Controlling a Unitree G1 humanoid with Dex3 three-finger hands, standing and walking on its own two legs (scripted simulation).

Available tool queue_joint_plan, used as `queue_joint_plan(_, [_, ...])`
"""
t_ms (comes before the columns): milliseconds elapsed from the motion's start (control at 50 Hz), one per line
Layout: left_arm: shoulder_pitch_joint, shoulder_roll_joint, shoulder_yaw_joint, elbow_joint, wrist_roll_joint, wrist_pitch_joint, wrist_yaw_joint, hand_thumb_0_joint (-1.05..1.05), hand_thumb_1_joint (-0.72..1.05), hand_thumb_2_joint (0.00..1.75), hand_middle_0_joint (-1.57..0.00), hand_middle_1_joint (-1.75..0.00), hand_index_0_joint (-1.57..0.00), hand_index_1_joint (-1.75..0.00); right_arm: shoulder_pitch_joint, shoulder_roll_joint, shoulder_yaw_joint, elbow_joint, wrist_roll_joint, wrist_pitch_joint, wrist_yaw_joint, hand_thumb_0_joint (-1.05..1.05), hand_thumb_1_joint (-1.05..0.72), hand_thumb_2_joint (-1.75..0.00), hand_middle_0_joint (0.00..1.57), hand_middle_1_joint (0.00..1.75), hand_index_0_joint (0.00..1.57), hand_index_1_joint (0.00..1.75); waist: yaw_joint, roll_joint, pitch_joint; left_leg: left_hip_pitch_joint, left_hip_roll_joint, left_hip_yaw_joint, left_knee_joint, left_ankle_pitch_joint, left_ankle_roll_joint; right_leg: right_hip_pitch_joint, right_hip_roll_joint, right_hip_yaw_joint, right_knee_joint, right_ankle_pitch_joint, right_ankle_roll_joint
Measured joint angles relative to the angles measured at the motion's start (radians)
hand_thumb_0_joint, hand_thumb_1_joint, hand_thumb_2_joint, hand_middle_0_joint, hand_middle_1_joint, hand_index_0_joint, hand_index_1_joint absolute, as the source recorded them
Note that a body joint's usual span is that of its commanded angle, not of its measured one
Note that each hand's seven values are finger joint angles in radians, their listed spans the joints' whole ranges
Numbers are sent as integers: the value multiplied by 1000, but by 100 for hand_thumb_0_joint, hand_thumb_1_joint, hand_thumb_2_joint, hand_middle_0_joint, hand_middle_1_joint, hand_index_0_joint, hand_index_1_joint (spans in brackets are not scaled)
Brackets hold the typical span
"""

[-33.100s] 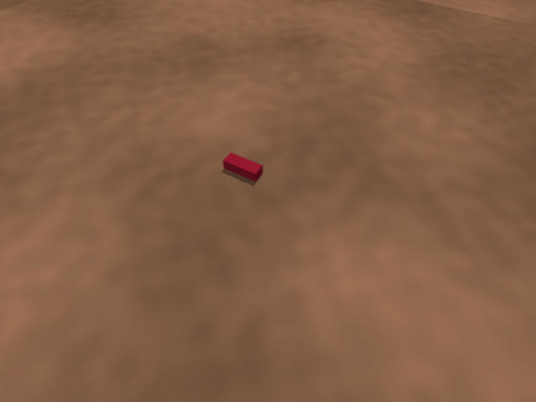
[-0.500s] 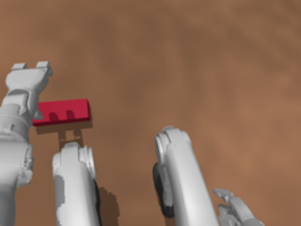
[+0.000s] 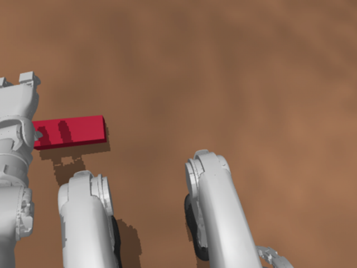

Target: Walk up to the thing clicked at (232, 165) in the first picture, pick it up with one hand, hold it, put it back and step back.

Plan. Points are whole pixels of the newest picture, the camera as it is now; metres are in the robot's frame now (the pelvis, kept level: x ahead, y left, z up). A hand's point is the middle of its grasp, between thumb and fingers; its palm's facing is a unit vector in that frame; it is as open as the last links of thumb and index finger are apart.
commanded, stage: home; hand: left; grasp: from above
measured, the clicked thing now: (70, 132) +0.47 +0.23 -0.32
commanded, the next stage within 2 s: none
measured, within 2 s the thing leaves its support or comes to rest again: neither
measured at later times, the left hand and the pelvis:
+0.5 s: hand out of the picture +0.29 +0.24 +0.07, palm faces -0.16 -0.76 -0.63, open 7.5 cm; pelvis +0.00 +0.00 +0.17, yaw +5 degrees
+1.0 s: hand out of the picture +0.23 +0.21 +0.29, palm faces +0.19 -0.95 -0.23, open 7.4 cm; pelvis +0.06 +0.00 +0.34, yaw +7 degrees
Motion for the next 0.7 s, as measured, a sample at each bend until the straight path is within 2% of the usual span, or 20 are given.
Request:
queue_joint_plan(80, [86, -62, -20, -137, -125, 43, -99, 0, -7, 88, -22, -65, -20, -65, -6, 2, -19, -26, 44, 26, -4, 0, -90, -90, 20, 30, 20, 30, 44, 27, -44, 77, 6, 13, -76, -7, 9, 79, -9, 0, -75, -8, 2])
queue_joint_plan(200, [290, -131, -52, -414, -329, 87, -253, 0, 33, 87, -22, -45, -21, -45, -30, -8, -42, -94, 94, 60, -32, 0, -90, -90, 20, 30, 20, 30, 100, 30, -91, 221, 16, 31, -221, 5, 16, 218, -19, -4, -216, 5, -5])
queue_joint_plan(280, [437, -169, -68, -603, -445, 111, -315, 0, 59, 88, -22, -38, -21, -37, -59, -22, -56, -135, 114, 69, -60, 0, -91, -90, 20, 30, 20, 30, 132, 13, -100, 316, 16, 40, -315, 23, 15, 311, -28, -6, -304, 20, -12])
queue_joint_plan(360, [555, -201, -75, -740, -543, 143, -338, 0, 74, 89, -22, -34, -21, -33, -98, -31, -59, -163, 128, 63, -93, 0, -91, -90, 20, 30, 20, 30, 156, -4, -100, 410, 13, 46, -402, 44, 12, 404, -37, -11, -384, 35, -20])
queue_joint_plan(460, [688, -235, -78, -882, -683, 214, -346, 0, 84, 90, -22, -32, -21, -31, -140, -20, -51, -191, 141, 39, -140, 0, -91, -90, 20, 30, 20, 30, 173, -14, -98, 535, 15, 51, -508, 61, 8, 526, -42, -17, -483, 50, -26])
queue_joint_plan(620, [888, -291, -89, -1068, -918, 339, -345, 1, 89, 90, -22, -31, -21, -30, -145, 29, -8, -222, 156, -7, -204, 1, -91, -90, 20, 30, 20, 30, 168, -12, -93, 775, 26, 63, -699, 83, 7, 759, -43, -23, -670, 74, -32])
queue_joint_plan(700, [969, -321, -83, -1134, -1009, 388, -334, 1, 89, 90, -22, -31, -21, -30, -107, 49, 11, -230, 160, -24, -231, 1, -91, -90, 20, 30, 20, 30, 162, -10, -85, 909, 32, 68, -801, 95, 7, 893, -42, -28, -774, 88, -34])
